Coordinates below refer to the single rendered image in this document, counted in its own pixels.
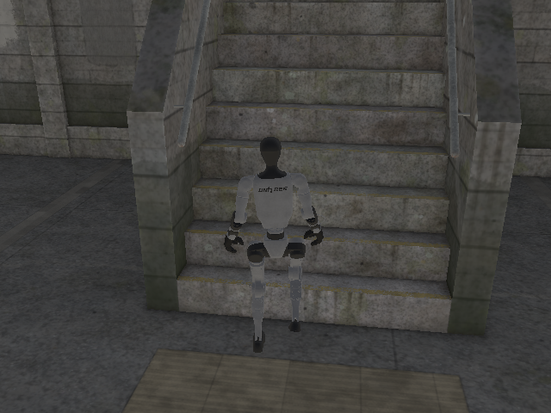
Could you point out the stairs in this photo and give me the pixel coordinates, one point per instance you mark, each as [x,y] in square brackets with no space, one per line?
[353,90]

